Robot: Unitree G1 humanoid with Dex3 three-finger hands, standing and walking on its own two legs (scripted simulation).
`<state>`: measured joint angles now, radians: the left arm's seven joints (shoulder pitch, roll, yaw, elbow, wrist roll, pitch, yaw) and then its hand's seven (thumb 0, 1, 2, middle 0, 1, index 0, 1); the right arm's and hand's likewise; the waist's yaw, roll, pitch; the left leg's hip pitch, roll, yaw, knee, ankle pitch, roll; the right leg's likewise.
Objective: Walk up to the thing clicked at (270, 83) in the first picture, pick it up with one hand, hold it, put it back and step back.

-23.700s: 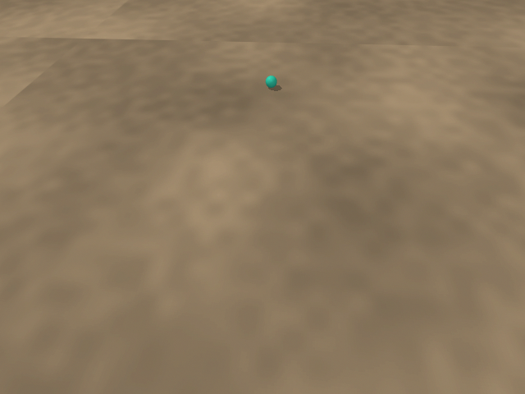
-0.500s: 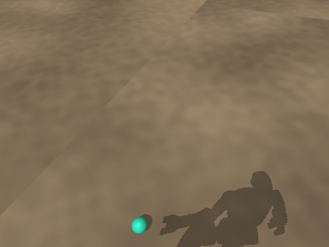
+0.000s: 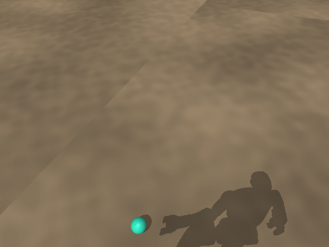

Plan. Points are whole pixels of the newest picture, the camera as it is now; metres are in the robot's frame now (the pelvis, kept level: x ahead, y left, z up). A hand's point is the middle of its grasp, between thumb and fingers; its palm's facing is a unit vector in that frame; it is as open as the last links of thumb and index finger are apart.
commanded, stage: stand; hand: left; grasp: from above
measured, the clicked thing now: (138, 225) +0.38 +0.19 -0.74
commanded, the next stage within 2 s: rise first in 0.70 s
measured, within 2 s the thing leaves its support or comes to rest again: neither
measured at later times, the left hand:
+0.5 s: hand out of the picture +0.07 +0.26 -0.16, palm faces -0.03 -0.94 -0.35, open 7.4 cm
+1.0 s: hand out of the picture +0.14 +0.25 -0.17, palm faces +0.00 -0.95 -0.33, open 8.5 cm
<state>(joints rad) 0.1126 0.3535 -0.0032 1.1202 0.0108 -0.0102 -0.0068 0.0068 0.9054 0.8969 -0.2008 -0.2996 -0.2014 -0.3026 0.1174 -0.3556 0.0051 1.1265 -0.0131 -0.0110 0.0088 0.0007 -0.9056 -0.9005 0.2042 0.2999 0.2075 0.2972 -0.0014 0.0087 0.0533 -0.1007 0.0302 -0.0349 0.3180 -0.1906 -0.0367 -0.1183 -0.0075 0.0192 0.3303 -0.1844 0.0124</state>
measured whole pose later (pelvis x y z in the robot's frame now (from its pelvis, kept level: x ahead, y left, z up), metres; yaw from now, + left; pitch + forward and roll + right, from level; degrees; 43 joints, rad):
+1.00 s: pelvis -0.01 +0.00 -0.02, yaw +0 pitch +5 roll +0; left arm -0.04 0.34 0.12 1.05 0.06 -0.02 -0.03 0.01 0.61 0.93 -0.16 -0.59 -0.16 -0.59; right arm 0.18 -0.28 -0.01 0.85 0.02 -0.05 -0.03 0.00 -0.94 -0.91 0.20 0.30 0.21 0.30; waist -0.02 -0.01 0.04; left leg -0.38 0.02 -0.05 0.56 -0.27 -0.04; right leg -0.39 -0.01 0.01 0.56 -0.27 0.01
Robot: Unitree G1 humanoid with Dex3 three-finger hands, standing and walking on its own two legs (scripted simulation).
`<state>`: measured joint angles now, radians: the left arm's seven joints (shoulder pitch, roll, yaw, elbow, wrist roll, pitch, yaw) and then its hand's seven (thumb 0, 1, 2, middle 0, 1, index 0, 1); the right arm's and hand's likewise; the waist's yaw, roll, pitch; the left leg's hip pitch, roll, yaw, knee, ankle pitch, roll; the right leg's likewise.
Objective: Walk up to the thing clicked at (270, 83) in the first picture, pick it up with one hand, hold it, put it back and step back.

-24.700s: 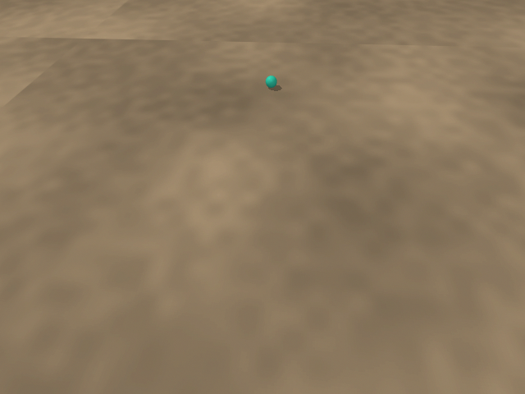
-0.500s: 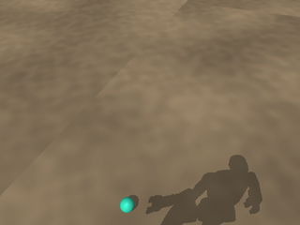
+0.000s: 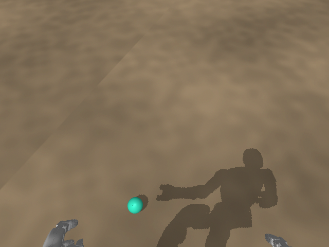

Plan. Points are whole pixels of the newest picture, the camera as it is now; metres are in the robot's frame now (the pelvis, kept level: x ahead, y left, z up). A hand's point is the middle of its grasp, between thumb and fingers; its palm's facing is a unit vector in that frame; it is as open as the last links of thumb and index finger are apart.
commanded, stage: rise first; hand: left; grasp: from above
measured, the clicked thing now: (135, 205) +0.39 +0.19 -0.72
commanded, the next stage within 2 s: none
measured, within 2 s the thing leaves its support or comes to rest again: neither
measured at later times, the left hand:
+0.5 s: hand out of the picture +0.14 +0.26 -0.23, palm faces -0.20 -0.86 -0.47, open 14.1 cm
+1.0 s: hand (100, 230) +0.23 +0.27 -0.42, palm faces -0.45 -0.45 -0.77, open 14.1 cm
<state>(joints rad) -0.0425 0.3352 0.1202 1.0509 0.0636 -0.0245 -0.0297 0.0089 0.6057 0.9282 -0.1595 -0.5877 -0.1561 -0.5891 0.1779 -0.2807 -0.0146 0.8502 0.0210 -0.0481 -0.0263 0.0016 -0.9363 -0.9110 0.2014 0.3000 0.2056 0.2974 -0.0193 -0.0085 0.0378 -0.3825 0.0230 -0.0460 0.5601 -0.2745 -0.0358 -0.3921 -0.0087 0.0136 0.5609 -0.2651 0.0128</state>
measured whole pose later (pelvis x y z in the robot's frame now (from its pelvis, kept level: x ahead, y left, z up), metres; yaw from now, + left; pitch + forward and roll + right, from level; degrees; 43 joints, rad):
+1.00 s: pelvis -0.06 +0.01 -0.27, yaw -1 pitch +34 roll -2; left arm -0.22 0.41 0.07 0.68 0.72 -0.03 0.16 0.00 -0.54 0.99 -0.09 -1.05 -0.08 -1.06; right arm 0.04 -0.29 -0.07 0.63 -0.01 -0.16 0.04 0.00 -0.91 -0.90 0.20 0.30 0.21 0.30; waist -0.03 0.02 -0.16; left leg -1.76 -0.01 -0.08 1.88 -0.70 -0.04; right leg -1.76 0.00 0.02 1.85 -0.68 0.04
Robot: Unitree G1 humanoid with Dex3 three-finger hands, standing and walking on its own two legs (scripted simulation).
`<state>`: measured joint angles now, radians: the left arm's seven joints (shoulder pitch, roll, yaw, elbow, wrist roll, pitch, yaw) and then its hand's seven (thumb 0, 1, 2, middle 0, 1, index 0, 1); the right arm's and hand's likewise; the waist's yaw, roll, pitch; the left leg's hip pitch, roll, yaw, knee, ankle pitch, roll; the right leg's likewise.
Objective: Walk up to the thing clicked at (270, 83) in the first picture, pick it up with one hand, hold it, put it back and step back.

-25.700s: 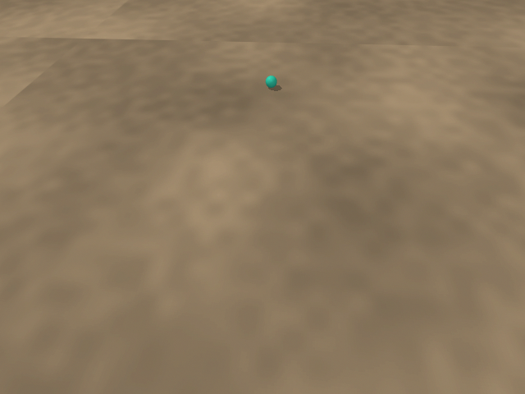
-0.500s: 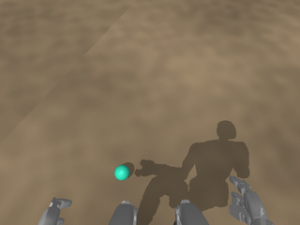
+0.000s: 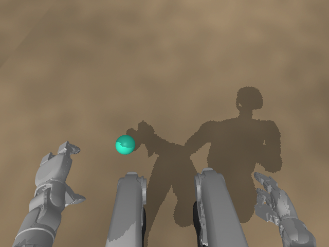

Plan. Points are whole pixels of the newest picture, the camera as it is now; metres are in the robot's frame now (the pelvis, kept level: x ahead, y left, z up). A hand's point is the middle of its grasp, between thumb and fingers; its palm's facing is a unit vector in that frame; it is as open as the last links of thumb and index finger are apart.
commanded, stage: rise first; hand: left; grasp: from above
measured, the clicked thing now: (125, 144) +0.45 +0.18 -0.46
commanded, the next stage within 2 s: approach in 1.60 s
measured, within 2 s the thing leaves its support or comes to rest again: neither
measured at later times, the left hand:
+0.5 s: hand (88, 163) +0.35 +0.27 -0.27, palm faces -0.48 -0.13 -0.87, open 14.1 cm
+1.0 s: hand (97, 154) +0.38 +0.25 -0.31, palm faces -0.47 -0.01 -0.88, open 14.0 cm
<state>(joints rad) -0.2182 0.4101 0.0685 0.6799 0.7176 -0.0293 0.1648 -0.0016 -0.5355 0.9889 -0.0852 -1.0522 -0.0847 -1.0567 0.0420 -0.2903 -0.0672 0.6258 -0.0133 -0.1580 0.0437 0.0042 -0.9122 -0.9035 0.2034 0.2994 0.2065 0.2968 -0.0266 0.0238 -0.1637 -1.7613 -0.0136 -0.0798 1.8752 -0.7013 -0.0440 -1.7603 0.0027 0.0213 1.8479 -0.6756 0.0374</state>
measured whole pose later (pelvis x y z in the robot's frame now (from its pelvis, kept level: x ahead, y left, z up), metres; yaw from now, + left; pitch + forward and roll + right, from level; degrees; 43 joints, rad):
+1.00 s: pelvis -0.03 +0.01 -0.14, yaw -3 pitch +34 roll -5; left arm -0.75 0.55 0.04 1.31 1.26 -0.21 0.45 0.00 -0.50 0.99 -0.11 -0.96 -0.11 -0.97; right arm 0.11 -0.25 -0.02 0.76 -0.12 -0.06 0.12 0.00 -0.91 -0.90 0.20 0.30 0.21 0.30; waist -0.14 0.01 -0.12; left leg -2.22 -0.05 -0.12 2.32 -0.70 -0.04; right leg -2.19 0.02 0.01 2.25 -0.66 0.06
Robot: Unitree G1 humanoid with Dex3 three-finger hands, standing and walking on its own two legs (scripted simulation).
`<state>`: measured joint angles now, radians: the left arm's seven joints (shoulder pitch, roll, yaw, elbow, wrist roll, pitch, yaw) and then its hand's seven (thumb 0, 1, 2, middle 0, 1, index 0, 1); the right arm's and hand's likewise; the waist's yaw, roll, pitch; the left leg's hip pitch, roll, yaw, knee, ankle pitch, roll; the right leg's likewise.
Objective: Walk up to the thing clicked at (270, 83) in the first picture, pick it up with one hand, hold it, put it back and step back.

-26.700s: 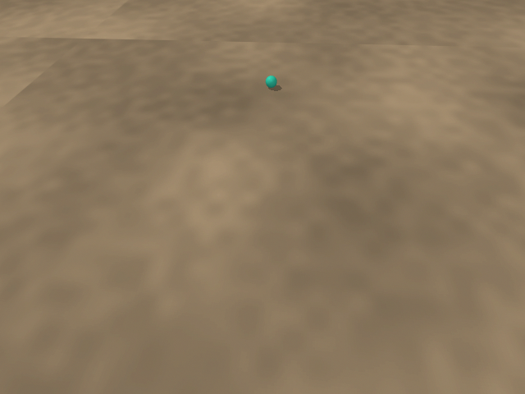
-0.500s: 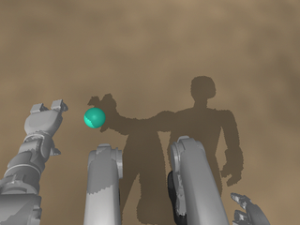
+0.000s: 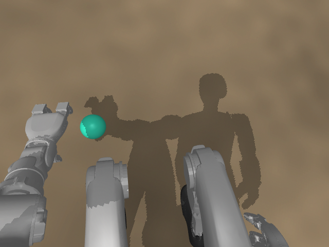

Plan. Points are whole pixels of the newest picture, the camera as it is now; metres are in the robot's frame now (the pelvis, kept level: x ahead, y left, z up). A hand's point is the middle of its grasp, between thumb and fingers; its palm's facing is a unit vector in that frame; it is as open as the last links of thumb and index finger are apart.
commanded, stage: rise first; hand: left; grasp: from above
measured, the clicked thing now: (93, 126) +0.47 +0.20 -0.31
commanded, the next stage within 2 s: approach in 0.60 s
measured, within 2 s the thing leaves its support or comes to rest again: neither
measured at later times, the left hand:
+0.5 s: hand (62, 134) +0.41 +0.25 -0.19, palm faces -0.46 -0.05 -0.88, open 13.9 cm
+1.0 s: hand (85, 122) +0.45 +0.20 -0.20, palm faces -0.43 -0.01 -0.90, open 13.8 cm
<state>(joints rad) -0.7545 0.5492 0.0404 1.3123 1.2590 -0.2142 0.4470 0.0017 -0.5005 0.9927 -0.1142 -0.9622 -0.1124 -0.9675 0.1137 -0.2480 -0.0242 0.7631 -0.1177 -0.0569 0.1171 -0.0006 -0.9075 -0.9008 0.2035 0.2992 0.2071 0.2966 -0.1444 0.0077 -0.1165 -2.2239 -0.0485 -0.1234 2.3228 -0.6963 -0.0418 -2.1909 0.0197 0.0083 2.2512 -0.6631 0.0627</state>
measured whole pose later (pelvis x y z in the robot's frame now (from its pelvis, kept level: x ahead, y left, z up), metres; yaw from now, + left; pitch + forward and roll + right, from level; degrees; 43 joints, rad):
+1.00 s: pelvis +0.00 +0.00 -0.02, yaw -1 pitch +35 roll -5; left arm -0.96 0.51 -0.04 1.53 1.28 -0.16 0.56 0.00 -0.49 0.97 -0.09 -1.07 -0.11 -1.06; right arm 0.11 -0.26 0.00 0.81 -0.17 -0.09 0.15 0.00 -0.91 -0.90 0.20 0.30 0.21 0.30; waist -0.23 -0.01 -0.10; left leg -2.30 -0.05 -0.14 2.39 -0.71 -0.06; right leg -2.28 0.03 0.00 2.32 -0.66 0.05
